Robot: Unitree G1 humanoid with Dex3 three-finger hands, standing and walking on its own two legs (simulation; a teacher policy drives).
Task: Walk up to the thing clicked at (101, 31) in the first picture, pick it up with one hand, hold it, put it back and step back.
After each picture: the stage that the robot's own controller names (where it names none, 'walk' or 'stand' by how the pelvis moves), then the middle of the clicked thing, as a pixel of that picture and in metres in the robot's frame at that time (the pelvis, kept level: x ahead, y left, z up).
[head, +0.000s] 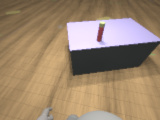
stand; (100, 32) +1.04 -0.08 -0.04
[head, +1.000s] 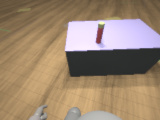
walk; (99, 33) +0.95 -0.03 -0.02
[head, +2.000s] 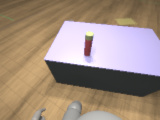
walk; (88, 45) +0.65 +0.11 -0.02
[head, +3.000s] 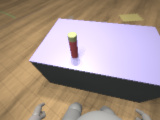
stand; (73, 46) +0.57 +0.20 +0.00
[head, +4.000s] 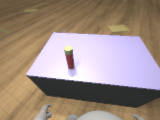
stand; (69, 58) +0.53 +0.21 -0.04
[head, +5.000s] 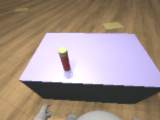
stand; (65, 60) +0.50 +0.24 -0.03
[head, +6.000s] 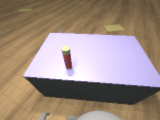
stand; (67, 58) +0.54 +0.23 -0.05
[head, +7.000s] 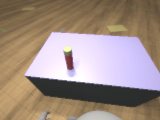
stand; (69, 59) +0.53 +0.21 -0.05
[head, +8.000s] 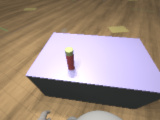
stand; (70, 59) +0.53 +0.20 -0.05
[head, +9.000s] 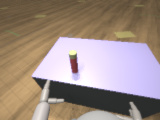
rise first; (73, 62) +0.52 +0.20 -0.04
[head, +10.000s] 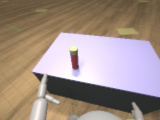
go down; (74, 58) +0.54 +0.19 -0.04
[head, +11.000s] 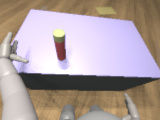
go down; (60, 47) +0.52 +0.18 +0.03
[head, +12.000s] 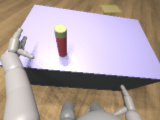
close in; (61, 43) +0.54 +0.18 +0.03
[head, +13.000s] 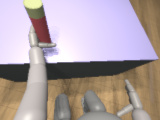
close; (41, 27) +0.57 +0.21 +0.09
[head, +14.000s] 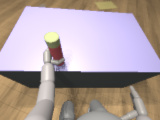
lift; (56, 52) +0.46 +0.18 +0.07
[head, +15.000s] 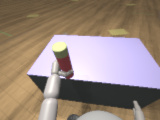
lift; (65, 63) +0.33 +0.16 +0.17
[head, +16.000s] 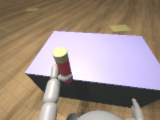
hold; (64, 67) +0.32 +0.17 +0.13
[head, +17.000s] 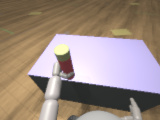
hold; (66, 65) +0.32 +0.16 +0.16
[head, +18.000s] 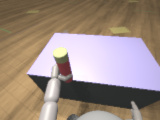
crouch; (64, 67) +0.32 +0.17 +0.13
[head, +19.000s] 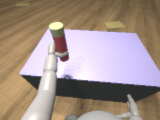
crouch; (61, 45) +0.46 +0.19 +0.17
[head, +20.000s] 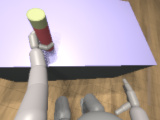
lower; (44, 34) +0.53 +0.20 +0.06
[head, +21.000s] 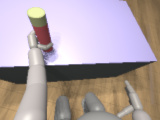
lower; (43, 34) +0.54 +0.20 +0.08
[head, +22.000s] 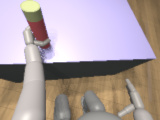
lower; (39, 30) +0.55 +0.21 +0.09
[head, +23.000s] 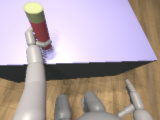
lower; (41, 31) +0.55 +0.21 +0.08
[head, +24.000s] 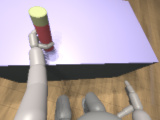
loosen; (44, 33) +0.54 +0.20 +0.08
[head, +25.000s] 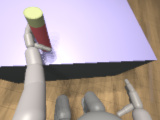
withdraw; (41, 34) +0.54 +0.21 +0.08
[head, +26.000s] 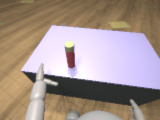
sink last; (70, 56) +0.51 +0.18 +0.01
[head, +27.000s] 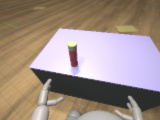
stand; (73, 55) +0.53 +0.20 +0.01
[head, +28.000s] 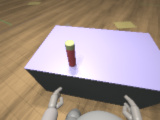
stand; (71, 54) +0.51 +0.19 +0.02
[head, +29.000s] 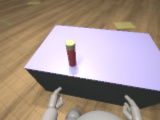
stand; (71, 54) +0.51 +0.19 +0.02
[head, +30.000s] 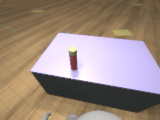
stand; (73, 59) +0.53 +0.18 -0.03
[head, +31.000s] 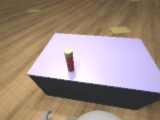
stand; (69, 61) +0.52 +0.21 -0.05
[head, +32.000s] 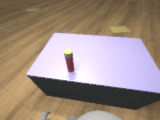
stand; (69, 61) +0.51 +0.21 -0.05
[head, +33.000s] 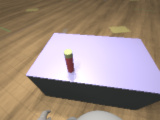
stand; (69, 62) +0.50 +0.21 -0.05
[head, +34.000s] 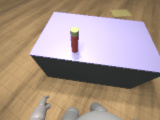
walk; (74, 41) +0.64 +0.17 -0.04
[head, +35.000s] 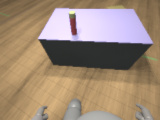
walk; (73, 24) +0.92 +0.27 -0.01
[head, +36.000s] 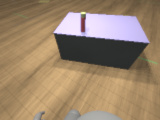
stand; (83, 22) +1.16 +0.20 -0.03
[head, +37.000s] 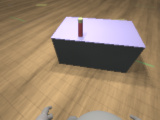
stand; (80, 27) +1.12 +0.20 -0.05
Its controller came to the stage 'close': yes
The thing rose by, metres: 0.20
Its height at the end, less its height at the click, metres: +0.00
